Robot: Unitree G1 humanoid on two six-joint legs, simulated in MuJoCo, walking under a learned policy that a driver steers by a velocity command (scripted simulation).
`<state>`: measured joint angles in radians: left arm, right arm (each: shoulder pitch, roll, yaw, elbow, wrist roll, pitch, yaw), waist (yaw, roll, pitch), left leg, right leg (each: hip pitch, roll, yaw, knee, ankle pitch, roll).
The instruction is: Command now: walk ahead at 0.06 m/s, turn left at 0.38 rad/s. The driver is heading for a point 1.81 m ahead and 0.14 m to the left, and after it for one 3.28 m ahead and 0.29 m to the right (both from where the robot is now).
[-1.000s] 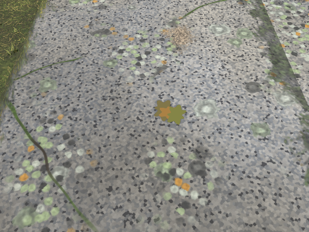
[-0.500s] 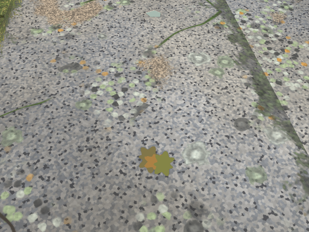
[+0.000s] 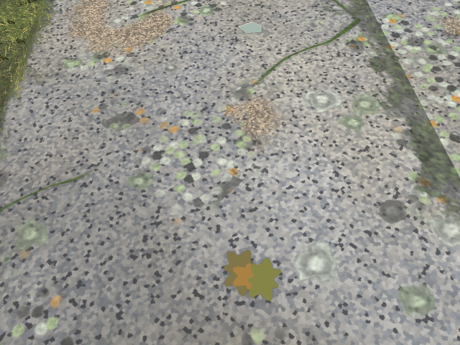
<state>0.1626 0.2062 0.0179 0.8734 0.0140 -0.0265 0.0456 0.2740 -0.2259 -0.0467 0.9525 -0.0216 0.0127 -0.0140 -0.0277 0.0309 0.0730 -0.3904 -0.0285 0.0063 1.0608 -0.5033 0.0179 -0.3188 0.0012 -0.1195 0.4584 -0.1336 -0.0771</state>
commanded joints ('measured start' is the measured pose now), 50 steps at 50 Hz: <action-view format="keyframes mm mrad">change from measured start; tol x32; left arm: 1 27 113 28 -41 8 5 16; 33 -270 98 35 -155 14 -9 -94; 40 348 316 109 24 32 -29 -57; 50 184 176 71 29 -18 -51 -50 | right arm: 1 108 -54 -25 -26 -5 30 3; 40 290 -37 -3 -13 18 -102 10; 50 -72 -82 -3 -150 -29 -62 31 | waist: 1 -10 -121 -110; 15 -96 252 7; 37 76 85 -56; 40 122 -308 -327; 50 11 -59 -14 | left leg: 1 -8 32 2 48 54 -30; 13 321 4 135 -576 104 113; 17 243 385 -633 -1065 -424 271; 37 504 234 -23 -630 1233 118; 39 231 161 54 -121 890 82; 40 -134 -62 49 244 105 35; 50 -210 126 -22 -56 307 -45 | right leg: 1 47 -267 168 -201 247 -166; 5 43 -296 203 -323 -343 -144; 14 -216 -211 -34 -20 -585 9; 17 -566 -62 107 463 -233 94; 33 -387 -45 17 184 28 38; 38 194 81 -15 50 -23 -85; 40 641 -363 823 -139 -286 -291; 50 109 -131 393 -305 132 -204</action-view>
